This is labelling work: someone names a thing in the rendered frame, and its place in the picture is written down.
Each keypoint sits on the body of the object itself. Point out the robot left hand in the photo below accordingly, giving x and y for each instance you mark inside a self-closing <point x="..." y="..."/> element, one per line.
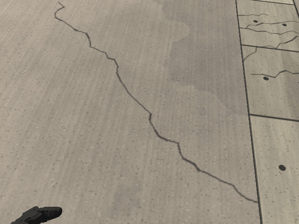
<point x="37" y="215"/>

